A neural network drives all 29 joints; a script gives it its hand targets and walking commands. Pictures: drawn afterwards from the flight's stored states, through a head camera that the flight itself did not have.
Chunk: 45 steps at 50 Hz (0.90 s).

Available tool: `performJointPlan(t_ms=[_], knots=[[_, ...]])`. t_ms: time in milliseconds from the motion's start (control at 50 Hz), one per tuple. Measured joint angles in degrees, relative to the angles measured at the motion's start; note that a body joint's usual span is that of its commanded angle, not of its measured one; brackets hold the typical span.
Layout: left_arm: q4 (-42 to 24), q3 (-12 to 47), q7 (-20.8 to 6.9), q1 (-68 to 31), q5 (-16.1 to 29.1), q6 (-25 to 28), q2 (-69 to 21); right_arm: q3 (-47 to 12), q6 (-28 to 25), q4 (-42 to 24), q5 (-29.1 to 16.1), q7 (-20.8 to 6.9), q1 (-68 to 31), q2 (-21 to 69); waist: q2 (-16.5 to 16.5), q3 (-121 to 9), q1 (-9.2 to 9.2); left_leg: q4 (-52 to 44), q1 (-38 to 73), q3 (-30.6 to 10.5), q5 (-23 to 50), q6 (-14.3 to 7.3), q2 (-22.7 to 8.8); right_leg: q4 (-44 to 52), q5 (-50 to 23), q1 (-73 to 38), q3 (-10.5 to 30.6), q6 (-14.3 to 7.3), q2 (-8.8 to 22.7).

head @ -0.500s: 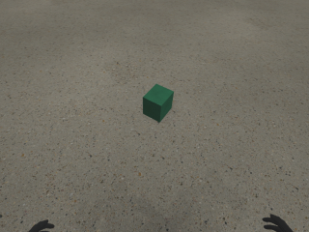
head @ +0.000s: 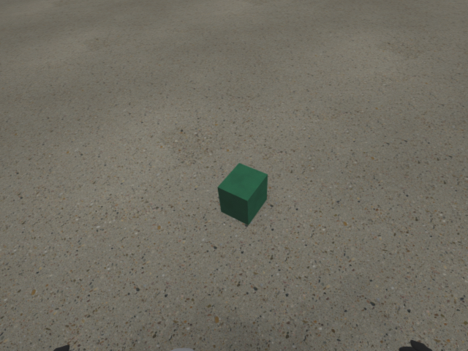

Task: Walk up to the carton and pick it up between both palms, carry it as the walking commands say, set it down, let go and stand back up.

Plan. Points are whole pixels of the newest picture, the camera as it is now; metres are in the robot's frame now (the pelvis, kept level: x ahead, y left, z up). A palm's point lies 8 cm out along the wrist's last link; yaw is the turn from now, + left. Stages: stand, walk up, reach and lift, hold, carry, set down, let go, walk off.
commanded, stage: walk up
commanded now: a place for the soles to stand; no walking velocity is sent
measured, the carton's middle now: (243, 193) +1.01 +0.02 -0.67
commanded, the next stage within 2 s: none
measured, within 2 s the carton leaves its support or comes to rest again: neither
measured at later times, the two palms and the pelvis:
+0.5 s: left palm (56, 295) +0.25 +0.37 -0.08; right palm (403, 316) +0.20 -0.27 -0.05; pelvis +0.14 +0.07 +0.01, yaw -1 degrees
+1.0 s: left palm (100, 229) +0.37 +0.31 -0.03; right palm (395, 246) +0.36 -0.33 -0.10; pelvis +0.28 -0.02 +0.00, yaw -2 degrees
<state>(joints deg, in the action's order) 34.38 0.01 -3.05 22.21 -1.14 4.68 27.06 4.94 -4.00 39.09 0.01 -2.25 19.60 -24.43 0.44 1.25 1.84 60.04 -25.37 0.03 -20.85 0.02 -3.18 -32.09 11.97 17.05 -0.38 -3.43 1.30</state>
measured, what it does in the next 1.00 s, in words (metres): walks ahead: left foot, then right foot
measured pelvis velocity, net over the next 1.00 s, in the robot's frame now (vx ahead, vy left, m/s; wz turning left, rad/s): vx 0.28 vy -0.02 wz -0.03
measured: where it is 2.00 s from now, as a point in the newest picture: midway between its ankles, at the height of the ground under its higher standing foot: (243, 313)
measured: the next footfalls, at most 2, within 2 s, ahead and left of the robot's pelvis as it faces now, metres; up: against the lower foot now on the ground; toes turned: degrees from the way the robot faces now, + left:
left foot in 0.30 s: +0.19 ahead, +0.17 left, +0.00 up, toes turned +1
right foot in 0.76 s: +0.34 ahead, -0.09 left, +0.00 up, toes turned -4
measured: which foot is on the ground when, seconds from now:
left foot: up 0.00-0.28, down 0.30-0.78, up 0.80-1.00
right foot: down 0.00-0.30, up 0.32-0.74, down 0.76-1.00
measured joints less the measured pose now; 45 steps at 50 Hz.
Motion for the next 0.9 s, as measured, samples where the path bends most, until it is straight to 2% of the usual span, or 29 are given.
performJointPlan(t_ms=[60,120,260,300,340,380,440,500,560,660,760,800,860,900], knots=[[-0.01,0.0,0.08,0.0,0.0,0.28,0.04,0.18,0.87,0.0,0.0,-0.22,0.0,-0.01,0.34,0.02,-0.02,-0.56,-2.59,-0.24,5.29,0.0,0.01,2.63,-0.18,-2.59,1.08,0.04,-0.52],[-0.01,0.0,0.08,0.0,0.0,0.34,0.47,0.28,1.25,0.18,0.0,-0.59,0.01,-0.02,0.37,0.02,-0.14,-3.89,-4.19,-0.06,7.3,0.0,0.01,4.84,-0.29,-3.74,1.83,0.04,-1.2],[-0.01,0.02,0.06,0.01,0.02,0.33,0.98,0.48,1.11,0.19,0.0,-1.29,0.05,-0.05,0.31,-0.08,-0.36,-20.55,-0.69,1.74,7.32,0.01,0.0,5.25,2.59,-4.34,1.17,0.2,-2.27],[0.03,0.03,0.04,0.03,0.02,0.2,0.97,0.79,0.14,0.17,-0.01,-1.28,0.08,-0.36,0.33,-0.07,-0.41,-26.93,3.4,2.1,5.69,0.0,0.07,1.1,6.21,-3.16,0.98,0.28,-2.14],[0.23,0.03,0.07,-0.06,0.02,-0.24,0.85,0.66,-0.59,0.23,0.0,-0.96,0.03,-0.34,-0.45,0.08,-0.97,-26.82,3.62,2.52,8.33,-0.22,0.6,-10.3,9.79,1.4,2.01,0.27,-1.86],[0.27,0.04,0.07,-0.04,0.02,-0.5,0.59,0.39,-0.86,0.22,0.0,-0.62,0.05,-0.33,-1.04,0.02,-1.88,-27.11,4.77,2.92,7.79,-0.66,0.75,-18.77,9.68,5.8,2.78,0.29,-1.98],[0.22,0.02,0.07,0.01,0.02,-0.51,0.82,0.41,-1.12,0.2,0.0,-0.15,0.18,-0.32,-1.15,-0.05,-3.96,-30.29,8.01,1.89,7.51,-0.89,0.69,-20.74,8.49,9.79,2.86,0.51,-1.36],[0.22,0.01,0.07,0.03,0.02,-0.5,1.03,0.4,-1.22,0.23,0.0,0.03,0.7,-0.32,-1.49,-0.07,-4.46,-31.68,11.27,1.54,6.65,-0.9,0.72,-20.75,6.59,12.91,2.85,0.77,-0.21],[0.21,0.01,0.07,-0.02,0.02,-0.72,1.03,0.39,-1.22,0.22,0.0,0.1,0.78,-0.31,-1.6,-0.09,-4.44,-31.75,14.38,1.72,4.75,-0.9,0.76,-19.59,2.81,14.67,1.77,0.78,0.6],[0.19,0.02,-0.56,-0.21,0.02,-1.13,1.03,0.39,-1.22,0.22,0.0,0.1,0.78,-0.31,-1.61,-0.09,-4.42,-31.76,17.35,2.37,1.88,-0.89,1.55,-12.2,-2.36,14.2,-0.82,0.78,1.4],[0.19,0.01,-0.92,-0.18,0.03,-1.11,1.12,0.38,-1.22,0.22,0.0,0.09,0.8,-0.3,-1.55,-0.16,-4.38,-30.56,17.6,2.46,-1.35,-0.11,1.8,-3.86,-2.58,8.66,-1.54,0.77,1.07],[0.2,-0.02,-0.77,-0.35,0.03,-0.66,0.85,0.12,-1.21,0.28,0.01,0.08,0.53,-0.32,-0.36,0.42,-3.62,-22.78,14.38,1.12,-3.12,-0.08,0.76,-3.21,2.27,7.2,-2.12,0.61,-0.17],[0.21,-0.02,-0.09,-0.34,0.03,-0.46,0.7,-0.78,-1.06,0.25,0.01,0.12,0.57,-0.38,-1.05,1.05,-2.02,-6.37,7.85,-0.77,-3.17,-0.06,3.08,-2.63,1.49,4.81,-1.68,0.09,0.39],[0.19,-0.01,0.49,-0.35,0.05,-0.38,0.69,-0.77,-1.02,0.21,0.0,0.25,0.6,-0.41,-1.08,1.06,-1.53,-3.39,5.24,-0.9,-3.27,-0.06,3.14,-1.48,1.9,2.08,-1.64,-0.04,1.04]])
